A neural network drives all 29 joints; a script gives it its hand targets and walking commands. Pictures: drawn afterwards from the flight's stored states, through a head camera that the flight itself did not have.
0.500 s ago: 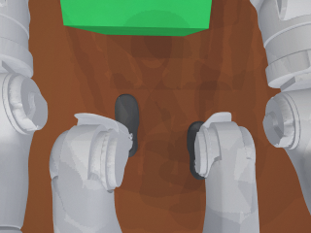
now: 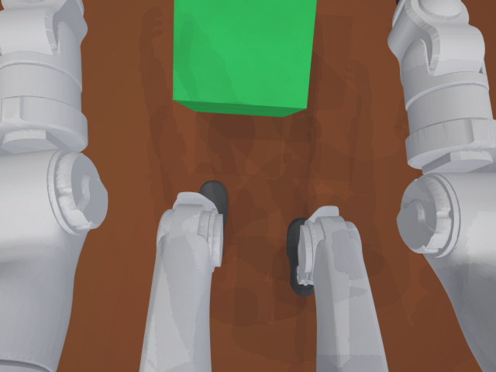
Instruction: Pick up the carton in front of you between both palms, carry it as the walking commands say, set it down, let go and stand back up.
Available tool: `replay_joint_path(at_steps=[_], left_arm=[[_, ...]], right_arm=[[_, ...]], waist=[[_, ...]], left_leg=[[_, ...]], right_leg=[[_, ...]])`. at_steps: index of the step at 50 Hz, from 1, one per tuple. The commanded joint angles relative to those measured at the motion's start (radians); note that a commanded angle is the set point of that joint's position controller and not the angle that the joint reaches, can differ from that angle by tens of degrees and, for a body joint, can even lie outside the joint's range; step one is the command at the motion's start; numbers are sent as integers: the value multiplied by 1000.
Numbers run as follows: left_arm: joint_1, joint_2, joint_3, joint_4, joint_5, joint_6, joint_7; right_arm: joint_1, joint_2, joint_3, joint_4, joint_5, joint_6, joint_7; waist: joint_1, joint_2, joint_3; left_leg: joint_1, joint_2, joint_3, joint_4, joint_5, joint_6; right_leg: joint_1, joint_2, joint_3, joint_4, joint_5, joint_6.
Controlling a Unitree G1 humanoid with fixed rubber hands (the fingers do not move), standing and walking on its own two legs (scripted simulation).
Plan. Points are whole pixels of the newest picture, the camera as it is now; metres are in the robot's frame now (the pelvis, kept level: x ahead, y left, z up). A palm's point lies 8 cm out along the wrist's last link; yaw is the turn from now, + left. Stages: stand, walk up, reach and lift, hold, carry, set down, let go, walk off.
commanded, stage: set down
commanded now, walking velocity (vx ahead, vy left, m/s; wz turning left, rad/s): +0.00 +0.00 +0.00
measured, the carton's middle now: (242, 56) +0.55 +0.09 -0.36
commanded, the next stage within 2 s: let go in 0.46 s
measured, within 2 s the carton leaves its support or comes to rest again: neither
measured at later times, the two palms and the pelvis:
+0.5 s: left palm out of the picture +0.55 +0.30 +0.04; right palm out of the picture +0.58 -0.10 +0.04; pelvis +0.02 +0.01 +0.14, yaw +2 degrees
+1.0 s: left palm out of the picture +0.40 +0.29 +0.13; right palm out of the picture +0.45 -0.15 +0.14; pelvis +0.08 +0.01 +0.24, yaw +5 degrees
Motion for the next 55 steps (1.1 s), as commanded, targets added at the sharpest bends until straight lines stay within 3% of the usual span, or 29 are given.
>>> replay_joint_path(at_steps=[1,12,26,31,37,45,55], left_arm=[[-276,153,11,-168,2,1,2],[-178,102,12,-218,2,30,-22],[-25,45,83,-180,98,-17,-45],[172,19,80,-267,163,-14,-51],[467,-38,25,-448,115,-50,-52],[827,-112,-38,-510,59,-120,-53],[1239,-151,-110,-571,21,-200,-37]], right_arm=[[-262,-118,7,-172,11,-4,-1],[-132,-108,-27,-205,-12,7,24],[14,-44,-67,-186,-97,-31,67],[213,-31,-45,-262,-152,-32,78],[481,-14,15,-386,-142,-76,102],[815,5,56,-380,-113,-159,144],[1177,-3,113,-399,-82,-242,180]], waist=[[34,90,-1283],[-1,123,-1276],[-2,73,-1155],[0,78,-1239],[-2,93,-1188],[-24,87,-985],[-26,61,-713]], left_leg=[[1189,-52,51,-111,387,-17],[1449,-53,19,-310,521,-21],[1545,-48,13,-605,523,-13],[1728,-44,13,-682,645,-11],[1900,-34,-12,-772,758,-8],[1942,-19,-31,-906,693,-11],[1976,-24,-8,-1061,539,-16]], right_leg=[[179,40,-104,-279,191,19],[206,32,-92,-499,235,20],[459,7,-57,-792,322,31],[594,6,-59,-882,418,24],[687,-7,-41,-985,488,13],[837,-32,-10,-1112,476,1],[1148,-54,18,-1245,465,-12]])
